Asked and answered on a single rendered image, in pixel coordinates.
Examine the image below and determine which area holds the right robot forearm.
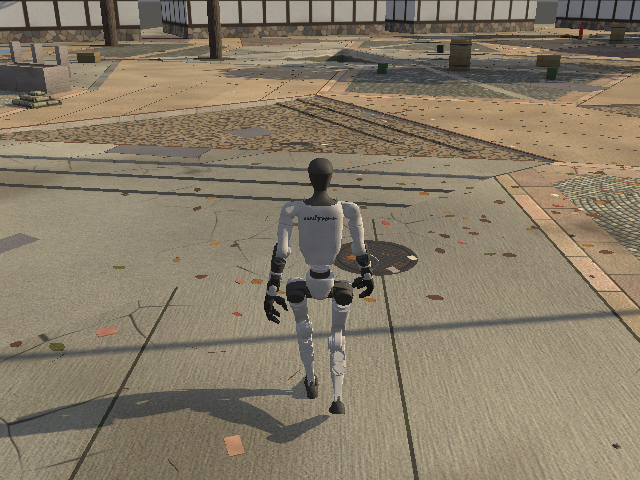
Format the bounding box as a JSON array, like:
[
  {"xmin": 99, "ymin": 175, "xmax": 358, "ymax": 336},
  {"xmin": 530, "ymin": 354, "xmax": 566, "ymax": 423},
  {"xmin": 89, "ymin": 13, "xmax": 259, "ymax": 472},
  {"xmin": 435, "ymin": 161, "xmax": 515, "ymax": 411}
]
[{"xmin": 356, "ymin": 241, "xmax": 373, "ymax": 280}]

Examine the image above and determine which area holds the humanoid robot head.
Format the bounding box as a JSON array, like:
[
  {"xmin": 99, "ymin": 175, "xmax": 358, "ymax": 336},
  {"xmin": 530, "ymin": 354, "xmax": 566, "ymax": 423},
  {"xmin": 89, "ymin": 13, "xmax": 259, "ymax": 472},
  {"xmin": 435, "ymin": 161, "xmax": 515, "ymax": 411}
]
[{"xmin": 303, "ymin": 158, "xmax": 338, "ymax": 206}]

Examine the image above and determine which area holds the robot right upper arm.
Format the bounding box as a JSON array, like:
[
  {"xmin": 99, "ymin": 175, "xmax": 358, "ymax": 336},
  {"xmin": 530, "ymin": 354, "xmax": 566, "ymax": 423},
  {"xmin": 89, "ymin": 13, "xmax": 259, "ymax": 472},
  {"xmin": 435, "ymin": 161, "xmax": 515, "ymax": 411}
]
[{"xmin": 341, "ymin": 201, "xmax": 367, "ymax": 256}]

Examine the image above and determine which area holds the left robot forearm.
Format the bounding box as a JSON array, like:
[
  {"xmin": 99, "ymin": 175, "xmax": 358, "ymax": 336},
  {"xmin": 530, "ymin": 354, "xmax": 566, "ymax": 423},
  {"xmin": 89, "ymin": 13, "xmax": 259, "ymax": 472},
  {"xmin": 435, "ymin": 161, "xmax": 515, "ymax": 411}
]
[{"xmin": 266, "ymin": 243, "xmax": 286, "ymax": 296}]

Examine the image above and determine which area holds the robot left upper arm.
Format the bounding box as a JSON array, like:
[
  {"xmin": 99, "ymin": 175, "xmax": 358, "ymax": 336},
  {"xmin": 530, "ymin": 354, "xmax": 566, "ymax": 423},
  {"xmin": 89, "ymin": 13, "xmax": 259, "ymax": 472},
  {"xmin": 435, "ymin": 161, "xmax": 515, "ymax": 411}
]
[{"xmin": 275, "ymin": 201, "xmax": 300, "ymax": 259}]

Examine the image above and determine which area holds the robot right foot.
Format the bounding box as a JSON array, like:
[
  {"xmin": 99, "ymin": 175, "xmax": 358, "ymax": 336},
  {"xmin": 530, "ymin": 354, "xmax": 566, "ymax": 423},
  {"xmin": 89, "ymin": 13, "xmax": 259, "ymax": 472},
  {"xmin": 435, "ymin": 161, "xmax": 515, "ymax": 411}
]
[{"xmin": 329, "ymin": 399, "xmax": 345, "ymax": 414}]

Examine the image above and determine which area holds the robot left hand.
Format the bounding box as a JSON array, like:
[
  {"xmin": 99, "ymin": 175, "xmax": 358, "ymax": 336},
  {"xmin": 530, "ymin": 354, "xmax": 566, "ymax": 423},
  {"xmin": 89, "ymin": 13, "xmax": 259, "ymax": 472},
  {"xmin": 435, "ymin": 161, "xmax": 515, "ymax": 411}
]
[{"xmin": 264, "ymin": 293, "xmax": 288, "ymax": 324}]

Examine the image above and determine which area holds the robot right hand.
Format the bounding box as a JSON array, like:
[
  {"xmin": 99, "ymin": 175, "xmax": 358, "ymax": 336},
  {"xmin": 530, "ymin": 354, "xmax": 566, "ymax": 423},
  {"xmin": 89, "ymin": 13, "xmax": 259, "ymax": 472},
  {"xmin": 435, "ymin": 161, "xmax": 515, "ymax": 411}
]
[{"xmin": 352, "ymin": 277, "xmax": 375, "ymax": 298}]

